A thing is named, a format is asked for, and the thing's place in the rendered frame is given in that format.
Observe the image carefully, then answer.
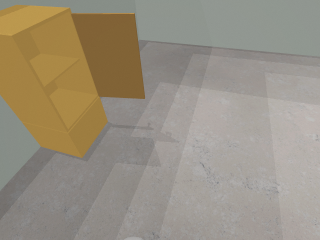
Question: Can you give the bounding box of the cupboard door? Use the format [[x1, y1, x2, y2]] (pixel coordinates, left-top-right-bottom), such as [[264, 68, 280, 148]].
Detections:
[[71, 13, 145, 99]]

